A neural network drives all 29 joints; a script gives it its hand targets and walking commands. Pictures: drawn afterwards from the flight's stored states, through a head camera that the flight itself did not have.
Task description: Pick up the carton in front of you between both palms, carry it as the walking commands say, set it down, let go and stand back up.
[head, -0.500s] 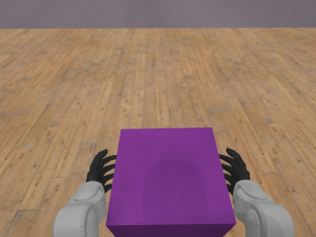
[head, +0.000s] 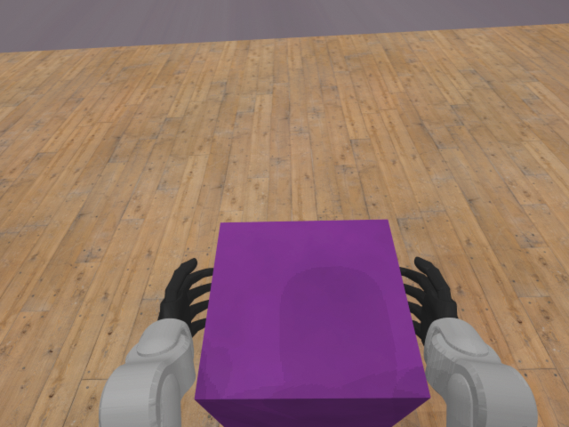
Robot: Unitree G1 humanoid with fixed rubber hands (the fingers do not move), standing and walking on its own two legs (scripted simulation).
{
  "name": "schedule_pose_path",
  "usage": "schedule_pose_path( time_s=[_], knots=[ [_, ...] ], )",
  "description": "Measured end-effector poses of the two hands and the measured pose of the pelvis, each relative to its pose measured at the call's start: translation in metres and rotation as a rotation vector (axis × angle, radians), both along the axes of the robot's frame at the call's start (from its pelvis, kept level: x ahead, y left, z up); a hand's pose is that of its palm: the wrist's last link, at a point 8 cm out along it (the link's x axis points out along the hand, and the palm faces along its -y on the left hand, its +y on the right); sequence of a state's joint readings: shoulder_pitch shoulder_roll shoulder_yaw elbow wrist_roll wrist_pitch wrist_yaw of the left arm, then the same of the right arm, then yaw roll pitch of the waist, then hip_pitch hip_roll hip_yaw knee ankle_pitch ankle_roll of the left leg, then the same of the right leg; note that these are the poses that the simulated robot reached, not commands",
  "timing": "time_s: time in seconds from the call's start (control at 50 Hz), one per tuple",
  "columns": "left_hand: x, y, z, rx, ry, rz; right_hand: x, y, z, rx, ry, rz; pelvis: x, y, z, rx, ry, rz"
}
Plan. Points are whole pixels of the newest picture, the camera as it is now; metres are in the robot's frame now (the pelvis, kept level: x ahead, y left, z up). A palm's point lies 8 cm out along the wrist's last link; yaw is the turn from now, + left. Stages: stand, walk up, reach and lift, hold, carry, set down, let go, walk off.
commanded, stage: carry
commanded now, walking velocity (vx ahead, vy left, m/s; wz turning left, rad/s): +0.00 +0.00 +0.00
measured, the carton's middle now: (305, 336) +0.26 +0.00 +0.03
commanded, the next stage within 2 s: hold in 1.90 s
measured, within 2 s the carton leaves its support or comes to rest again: neither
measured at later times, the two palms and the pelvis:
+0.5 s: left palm (179, 268) +0.32 +0.16 +0.10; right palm (403, 262) +0.32 -0.13 +0.10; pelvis +0.09 +0.01 +0.00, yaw +0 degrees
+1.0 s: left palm (174, 290) +0.30 +0.17 +0.08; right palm (400, 283) +0.30 -0.13 +0.08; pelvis +0.06 +0.02 +0.01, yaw +0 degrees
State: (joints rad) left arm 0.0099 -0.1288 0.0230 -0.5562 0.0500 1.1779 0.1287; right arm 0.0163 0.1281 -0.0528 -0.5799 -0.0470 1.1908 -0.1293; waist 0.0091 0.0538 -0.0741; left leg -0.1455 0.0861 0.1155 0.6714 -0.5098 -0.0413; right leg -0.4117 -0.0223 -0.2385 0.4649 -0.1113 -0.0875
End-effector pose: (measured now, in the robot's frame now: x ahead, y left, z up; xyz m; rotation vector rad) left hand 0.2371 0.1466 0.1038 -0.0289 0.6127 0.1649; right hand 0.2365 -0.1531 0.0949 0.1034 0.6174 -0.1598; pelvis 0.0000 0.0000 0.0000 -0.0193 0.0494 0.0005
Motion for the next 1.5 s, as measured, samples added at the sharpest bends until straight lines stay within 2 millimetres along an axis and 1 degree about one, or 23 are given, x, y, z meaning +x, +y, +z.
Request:
schedule_pose_path(
  time_s=[0.1,0.2,0.28,0.36,0.44,0.62,0.74,0.82,0.98,1.18,1.4,1.5],
  knots=[
    [0.024,0.001,0.000,-0.005,0.050,0.021,0.029,0.001,0.000,-0.003,0.050,0.020,0.026,-0.003,0.009,0.016,0.005,0.008],
    [0.050,0.006,0.006,-0.023,0.020,0.022,0.055,0.006,0.010,-0.021,0.021,0.021,0.056,0.001,0.009,0.005,0.003,0.006],
    [0.069,0.010,0.006,-0.033,0.008,0.019,0.074,0.010,0.013,-0.034,0.009,0.020,0.073,0.004,0.007,0.006,0.014,0.007],
    [0.080,0.013,0.000,-0.036,0.025,0.015,0.084,0.013,0.009,-0.038,0.026,0.017,0.082,0.008,0.004,0.007,0.020,0.006],
    [0.084,0.016,-0.005,-0.037,0.037,0.013,0.087,0.016,0.004,-0.038,0.037,0.014,0.086,0.011,0.003,0.008,0.020,0.005],
    [0.080,0.022,-0.005,-0.035,0.028,0.013,0.082,0.022,0.003,-0.033,0.028,0.012,0.085,0.017,0.001,0.008,0.011,0.005],
    [0.072,0.024,-0.003,-0.034,0.028,0.014,0.075,0.024,0.005,-0.032,0.028,0.015,0.079,0.019,0.002,0.008,0.000,0.006],
    [0.066,0.025,-0.006,-0.029,0.043,0.013,0.069,0.025,0.002,-0.036,0.043,0.017,0.073,0.020,0.004,0.009,-0.008,0.006],
    [0.061,0.024,-0.020,-0.011,0.089,-0.007,0.064,0.024,-0.012,-0.058,0.089,0.030,0.057,0.020,0.006,0.014,-0.019,0.005],
    [0.062,0.024,-0.038,0.022,0.098,-0.026,0.065,0.024,-0.031,-0.086,0.097,0.055,0.042,0.019,0.006,0.019,-0.018,0.003],
    [0.074,0.022,-0.064,0.057,0.096,-0.050,0.075,0.023,-0.057,-0.118,0.095,0.077,0.033,0.018,0.006,0.022,-0.018,0.003],
    [0.080,0.022,-0.069,0.059,0.070,-0.050,0.082,0.023,-0.062,-0.120,0.069,0.077,0.031,0.018,0.006,0.023,-0.017,0.003]
  ],
)
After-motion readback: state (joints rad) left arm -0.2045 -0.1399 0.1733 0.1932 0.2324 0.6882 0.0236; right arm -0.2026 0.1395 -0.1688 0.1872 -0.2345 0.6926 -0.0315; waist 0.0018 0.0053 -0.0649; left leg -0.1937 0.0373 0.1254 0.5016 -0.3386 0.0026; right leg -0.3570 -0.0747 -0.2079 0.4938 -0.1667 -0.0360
